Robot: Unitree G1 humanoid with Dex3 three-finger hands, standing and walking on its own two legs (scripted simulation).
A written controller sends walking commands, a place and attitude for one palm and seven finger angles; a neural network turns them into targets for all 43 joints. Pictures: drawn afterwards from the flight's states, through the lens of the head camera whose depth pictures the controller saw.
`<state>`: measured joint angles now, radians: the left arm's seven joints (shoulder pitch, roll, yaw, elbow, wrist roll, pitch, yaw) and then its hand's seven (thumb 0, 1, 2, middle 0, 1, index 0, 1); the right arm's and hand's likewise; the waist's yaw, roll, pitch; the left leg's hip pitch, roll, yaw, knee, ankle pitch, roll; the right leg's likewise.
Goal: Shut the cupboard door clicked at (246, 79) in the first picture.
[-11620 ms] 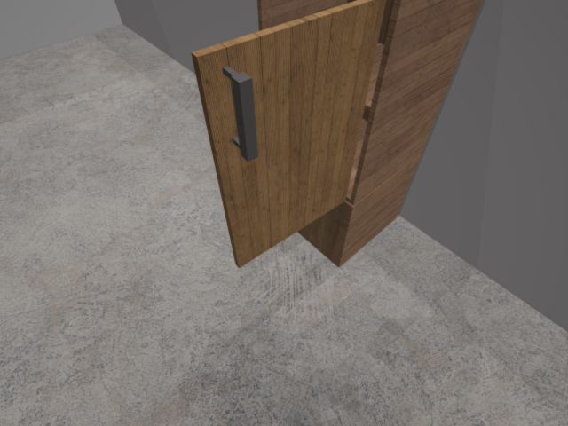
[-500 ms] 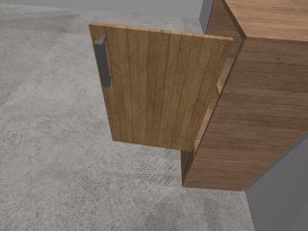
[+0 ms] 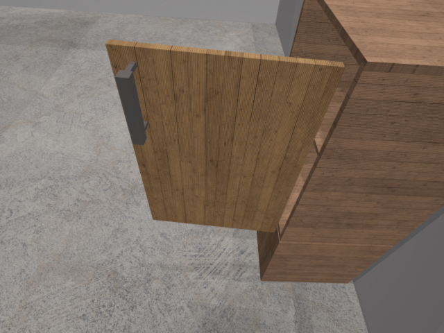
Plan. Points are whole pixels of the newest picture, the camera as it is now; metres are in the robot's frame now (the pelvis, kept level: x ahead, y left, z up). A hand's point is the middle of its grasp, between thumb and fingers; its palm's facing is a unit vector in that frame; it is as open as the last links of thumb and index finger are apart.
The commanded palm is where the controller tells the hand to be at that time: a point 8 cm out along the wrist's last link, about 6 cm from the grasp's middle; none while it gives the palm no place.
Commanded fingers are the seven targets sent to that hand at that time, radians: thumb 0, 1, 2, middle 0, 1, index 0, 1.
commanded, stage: come to a stop and stand still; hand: left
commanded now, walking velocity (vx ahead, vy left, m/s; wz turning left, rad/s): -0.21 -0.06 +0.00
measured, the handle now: (136, 104) +0.48 +0.21 +0.16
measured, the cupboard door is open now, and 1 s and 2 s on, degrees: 86 86 86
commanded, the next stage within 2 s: look again from close up in 0.82 s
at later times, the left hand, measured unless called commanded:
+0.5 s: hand out of the picture +0.06 +0.17 -0.16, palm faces -0.01 -0.97 -0.23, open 7.3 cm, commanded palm none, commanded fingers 0.00 0.90 0.90 -0.20 -0.30 -0.20 -0.30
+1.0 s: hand out of the picture -0.01 +0.13 -0.16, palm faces +0.01 -0.98 -0.20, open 7.3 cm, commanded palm none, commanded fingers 0.00 0.90 0.90 -0.20 -0.30 -0.20 -0.30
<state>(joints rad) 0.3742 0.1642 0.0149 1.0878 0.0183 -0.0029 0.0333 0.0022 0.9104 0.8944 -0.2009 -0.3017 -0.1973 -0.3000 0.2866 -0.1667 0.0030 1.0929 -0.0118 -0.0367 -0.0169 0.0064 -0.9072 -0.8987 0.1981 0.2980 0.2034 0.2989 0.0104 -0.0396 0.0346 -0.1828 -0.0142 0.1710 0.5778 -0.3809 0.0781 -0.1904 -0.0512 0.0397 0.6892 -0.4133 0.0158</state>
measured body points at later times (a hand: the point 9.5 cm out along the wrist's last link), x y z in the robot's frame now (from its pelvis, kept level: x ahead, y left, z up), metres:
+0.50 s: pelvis -0.01 -0.01 +0.00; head +0.00 -0.02 +0.45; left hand +0.06 +0.22 -0.14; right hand +0.01 -0.24 -0.16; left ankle -0.04 +0.06 -0.73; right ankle +0.02 -0.13 -0.73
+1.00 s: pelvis +0.00 -0.03 +0.01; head +0.02 -0.05 +0.46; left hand -0.01 +0.18 -0.14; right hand -0.03 -0.25 -0.15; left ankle -0.04 +0.06 -0.73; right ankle +0.02 -0.13 -0.73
